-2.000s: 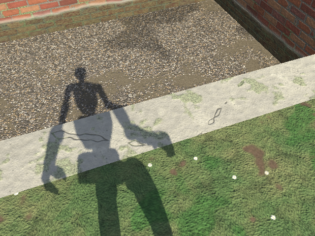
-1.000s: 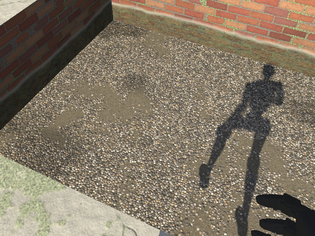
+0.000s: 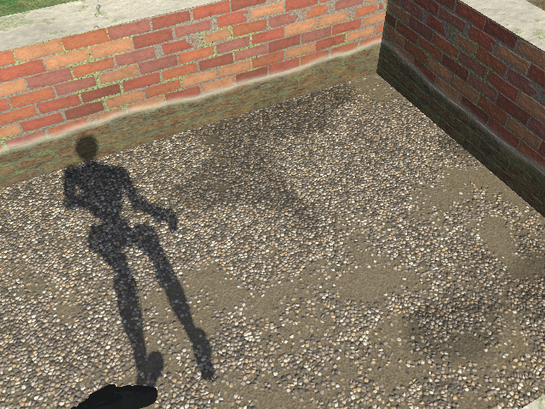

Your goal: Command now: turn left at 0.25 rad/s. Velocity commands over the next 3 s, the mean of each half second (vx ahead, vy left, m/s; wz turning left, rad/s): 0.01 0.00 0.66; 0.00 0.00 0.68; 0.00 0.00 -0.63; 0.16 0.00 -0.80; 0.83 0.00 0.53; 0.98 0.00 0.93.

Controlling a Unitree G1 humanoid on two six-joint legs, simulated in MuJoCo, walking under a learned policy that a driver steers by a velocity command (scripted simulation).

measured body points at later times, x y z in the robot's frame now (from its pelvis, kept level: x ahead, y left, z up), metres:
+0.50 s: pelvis +0.01 -0.02 +0.01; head +0.03 -0.01 +0.46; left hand +0.13 +0.27 -0.06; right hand +0.23 -0.26 -0.09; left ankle -0.01 +0.11 -0.68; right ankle +0.07 -0.10 -0.73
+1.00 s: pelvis -0.02 -0.01 +0.01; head +0.00 +0.03 +0.46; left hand -0.19 +0.23 -0.12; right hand +0.29 -0.01 -0.06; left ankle -0.08 +0.09 -0.73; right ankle +0.07 -0.10 -0.73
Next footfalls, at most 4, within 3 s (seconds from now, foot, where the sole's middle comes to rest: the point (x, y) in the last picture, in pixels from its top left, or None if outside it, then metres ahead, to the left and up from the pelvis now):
0.42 right None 0.10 -0.08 -0.77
0.92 left None -0.05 0.12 -0.77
1.42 right None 0.06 -0.08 -0.77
1.88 left None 0.00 0.14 -0.77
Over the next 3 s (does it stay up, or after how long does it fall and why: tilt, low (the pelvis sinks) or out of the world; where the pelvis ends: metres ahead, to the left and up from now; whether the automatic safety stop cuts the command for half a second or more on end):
stays up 0.00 0.00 0.00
